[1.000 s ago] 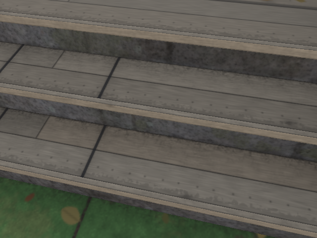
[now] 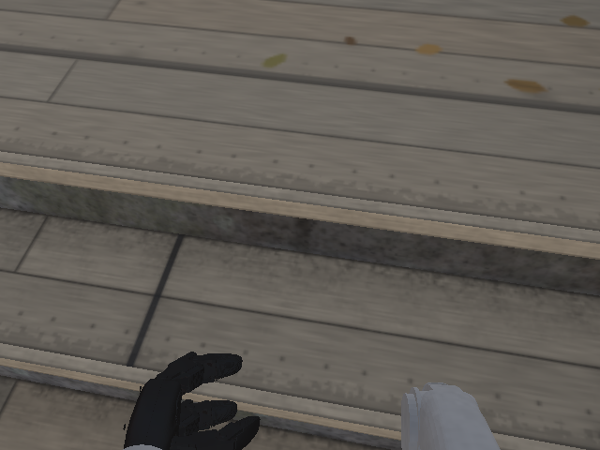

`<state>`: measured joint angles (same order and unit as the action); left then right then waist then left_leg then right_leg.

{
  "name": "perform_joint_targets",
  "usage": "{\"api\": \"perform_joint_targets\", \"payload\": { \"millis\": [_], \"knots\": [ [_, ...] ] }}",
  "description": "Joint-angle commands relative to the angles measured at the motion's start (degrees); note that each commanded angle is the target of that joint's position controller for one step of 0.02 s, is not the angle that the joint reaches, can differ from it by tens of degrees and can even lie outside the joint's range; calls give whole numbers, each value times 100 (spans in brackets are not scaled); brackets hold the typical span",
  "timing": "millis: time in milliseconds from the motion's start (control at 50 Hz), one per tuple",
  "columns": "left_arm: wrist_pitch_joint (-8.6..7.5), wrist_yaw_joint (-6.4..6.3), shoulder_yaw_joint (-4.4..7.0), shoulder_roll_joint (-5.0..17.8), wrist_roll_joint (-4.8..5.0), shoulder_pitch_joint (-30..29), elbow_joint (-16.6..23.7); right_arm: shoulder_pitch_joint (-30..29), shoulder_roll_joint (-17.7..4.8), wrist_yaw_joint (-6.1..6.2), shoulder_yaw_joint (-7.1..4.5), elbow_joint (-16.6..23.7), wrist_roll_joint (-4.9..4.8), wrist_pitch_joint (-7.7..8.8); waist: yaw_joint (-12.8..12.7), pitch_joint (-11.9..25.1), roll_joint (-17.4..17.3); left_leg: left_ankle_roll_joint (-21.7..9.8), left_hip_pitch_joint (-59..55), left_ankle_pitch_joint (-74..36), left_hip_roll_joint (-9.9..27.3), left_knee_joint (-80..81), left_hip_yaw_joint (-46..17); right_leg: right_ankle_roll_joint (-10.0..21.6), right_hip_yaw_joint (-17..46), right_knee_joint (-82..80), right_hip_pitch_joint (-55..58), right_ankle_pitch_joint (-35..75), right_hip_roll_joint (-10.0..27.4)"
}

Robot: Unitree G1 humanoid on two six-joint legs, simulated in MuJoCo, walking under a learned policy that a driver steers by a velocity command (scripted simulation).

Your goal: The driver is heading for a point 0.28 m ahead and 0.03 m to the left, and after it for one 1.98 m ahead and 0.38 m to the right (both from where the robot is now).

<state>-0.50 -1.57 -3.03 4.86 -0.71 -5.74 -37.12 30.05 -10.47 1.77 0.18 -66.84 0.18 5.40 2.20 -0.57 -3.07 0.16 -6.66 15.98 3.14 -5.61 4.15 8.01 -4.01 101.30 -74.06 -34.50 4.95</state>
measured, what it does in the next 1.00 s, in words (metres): climbs: right foot 0.18 m higher, then left foot 0.18 m higher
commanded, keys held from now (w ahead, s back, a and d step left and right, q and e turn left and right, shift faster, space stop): w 0.06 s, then no key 0.82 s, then e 0.12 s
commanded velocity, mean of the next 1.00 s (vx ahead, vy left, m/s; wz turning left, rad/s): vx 0.15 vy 0.00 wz -0.02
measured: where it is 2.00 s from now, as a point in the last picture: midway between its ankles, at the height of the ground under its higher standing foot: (282, 400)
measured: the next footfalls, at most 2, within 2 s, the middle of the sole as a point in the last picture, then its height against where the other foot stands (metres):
right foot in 0.06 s outside the picture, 0.18 m higher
left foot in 0.84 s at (231, 358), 0.18 m higher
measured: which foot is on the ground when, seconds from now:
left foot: down 0.00-0.06, up 0.08-0.82, down 0.84-1.00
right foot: up 0.00-0.04, down 0.06-0.90, up 0.92-1.00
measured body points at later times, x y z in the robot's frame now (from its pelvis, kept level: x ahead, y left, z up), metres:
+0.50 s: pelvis +0.20 -0.07 +0.17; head +0.23 -0.09 +0.62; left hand +0.12 +0.13 +0.03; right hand +0.34 -0.23 +0.03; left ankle +0.25 +0.05 -0.30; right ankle +0.19 -0.14 -0.57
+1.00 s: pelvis +0.35 +0.04 +0.24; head +0.37 +0.05 +0.69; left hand +0.39 +0.29 +0.10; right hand +0.54 -0.15 +0.14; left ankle +0.46 +0.13 -0.39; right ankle +0.23 -0.10 -0.34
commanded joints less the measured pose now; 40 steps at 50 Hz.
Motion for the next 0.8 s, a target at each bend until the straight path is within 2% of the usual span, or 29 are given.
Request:
{"api": "perform_joint_targets", "payload": {
  "millis": [20,40,60,80,100,120,140,160,180,200,240,260,280,300,320,340,360,380,420,460,500,540,560,680,700,720,760,780,800],
  "knots": [
    [-16,43,95,462,103,1550,17,-831,-1453,-73,-212,826,-348,105,-1148,1381,-393,-1105,2574,-8627,901,-569,248,68,-681,-1988,5755,1603,-767],
    [-18,7,289,771,37,2794,-381,-969,-1927,-127,-385,819,-482,147,-1794,2158,-837,-984,1676,-10123,1072,-2026,165,78,-561,-2731,6366,1794,-850],
    [-75,19,467,1208,-162,3112,-600,-944,-2013,-183,-511,892,-457,146,-1865,2416,-649,-766,1246,-9407,761,-3705,-25,49,-129,-4135,6583,1418,-1078],
    [-121,-98,708,2111,-282,3449,-965,-985,-1112,-353,-396,1071,-273,217,-1460,2140,1295,-263,3015,-2664,-427,-6574,-483,533,3219,-5946,7240,3428,660],
    [-42,-209,888,2499,-123,3516,-1114,-395,-501,-429,-330,1253,-73,180,-1073,2857,2002,-309,3612,-277,-1317,-8868,-1827,582,5830,-7861,7198,4924,1531],
    [-67,-130,836,2172,-55,2414,-958,-400,-168,-451,-277,1455,29,60,-416,2393,1090,-323,3999,-545,-994,-9696,-2032,633,5594,-7770,6499,3425,1594],
    [-125,-27,718,1570,-20,1734,-1143,-798,-107,-411,-261,1703,161,-60,-44,1268,421,-377,4474,-876,-645,-9525,-1426,597,4852,-7421,5559,2114,1320],
    [-153,-24,566,881,-9,1582,-1428,-1090,47,-309,-197,1865,337,-127,89,326,178,-431,4934,-1023,-447,-9382,-1272,341,3851,-6990,4784,2022,1029],
    [-162,9,444,335,-13,1853,-1737,-1096,139,-229,-177,1904,331,-222,126,196,461,-462,5112,-880,-515,-10054,-1142,351,3263,-6942,4480,1907,779],
    [-215,44,399,136,-68,2050,-1953,-1137,193,-186,-140,1973,262,-317,193,62,555,-509,5428,-742,-549,-10249,-1220,244,2605,-7053,4426,1894,640],
    [-432,170,424,198,-127,2355,-2281,-1435,359,-111,-63,2267,157,-364,198,11,870,-693,6260,-196,-726,-10965,-1273,218,2156,-7355,4669,2455,637],
    [-477,190,461,349,-107,2527,-2405,-1597,423,-61,-21,2424,172,-359,254,-33,694,-701,6571,-201,-599,-10603,-1285,126,1823,-7533,4860,2516,578],
    [-524,193,480,426,-60,2466,-2406,-1672,368,-20,-13,2502,248,-347,361,-30,425,-695,6475,-543,-546,-10299,-1354,-17,1557,-7582,4718,2933,517],
    [-562,189,494,586,-76,2355,-2299,-1626,137,-13,-49,2494,241,-350,421,-11,275,-598,6170,-890,-572,-9477,-1025,-56,1159,-7785,4549,3369,391],
    [-568,131,459,485,-65,2328,-2275,-1754,139,-28,-43,2495,240,-354,384,31,238,-477,5925,-1256,-551,-9022,-871,-8,930,-7820,4466,3882,377],
    [-598,83,418,416,-64,2612,-2296,-1575,88,-20,-87,2275,171,-396,259,282,289,-428,5855,-1444,-590,-9237,-492,85,824,-7815,4827,4648,419],
    [-609,10,400,424,-5,2826,-2300,-1468,184,-17,-101,2110,146,-386,193,529,450,-372,6034,-1377,-516,-9748,-408,256,937,-7746,5332,5422,588],
    [-629,-29,443,559,24,3030,-2298,-1539,227,-1,-112,2108,130,-385,116,508,512,-337,6391,-1217,-466,-9930,-420,329,952,-7774,5697,5485,672],
    [-634,-77,539,783,12,3425,-2298,-2096,288,59,-115,2284,214,-439,-196,377,650,-342,7280,-661,-372,-10519,-388,479,1255,-7953,6587,5134,808],
    [-544,-106,558,707,-86,3685,-2260,-2549,406,86,-100,2442,179,-449,-424,202,818,-341,8151,-105,-295,-11210,-442,605,1502,-8079,7238,4265,980],
    [-520,-181,521,536,-92,3909,-2235,-2894,430,14,-86,2592,242,-494,-511,-26,612,-226,8301,-78,-73,-10614,-271,578,1508,-8166,7435,3773,947],
    [-515,-229,537,515,-124,4071,-2216,-3018,550,-43,-77,2640,247,-538,-647,16,802,-185,8512,157,-72,-10886,-119,721,1654,-8231,7766,4039,1044],
    [-517,-253,559,632,-134,4116,-2197,-3147,615,-44,-43,2769,200,-549,-694,-33,884,-190,8819,428,-8,-11068,-140,784,1730,-8355,8010,4178,1193],
    [-492,-312,632,692,-165,4131,-2185,-3757,638,-68,-34,3380,175,-617,-780,-358,878,-200,9579,1231,332,-10914,-260,731,1548,-8748,8452,4627,1452],
    [-436,-298,650,736,-131,4073,-2176,-3946,677,-84,22,3585,191,-619,-764,-276,843,-190,9408,1277,413,-10249,-58,615,1308,-8892,8402,4206,1198],
    [-356,-318,657,687,-91,4062,-2235,-4187,821,-98,90,3866,228,-636,-731,-241,970,-287,9118,1305,541,-9878,-261,481,1244,-8988,8210,4363,1111],
    [-285,-330,681,783,-122,3884,-2162,-4049,818,-123,110,4042,244,-659,-588,-41,966,-355,8489,801,649,-9230,-228,398,971,-9224,8128,4326,1075],
    [-224,-273,699,903,0,3630,-2027,-3811,760,-153,161,4020,151,-716,-521,117,1018,-436,7283,851,623,-7923,282,544,586,-9736,7667,4529,890],
    [-201,-247,750,1011,10,3598,-1929,-3849,860,-120,183,4041,-2,-763,-527,23,1176,-677,5926,1560,480,-7112,154,437,570,-9996,6966,4982,1007]
  ]
}}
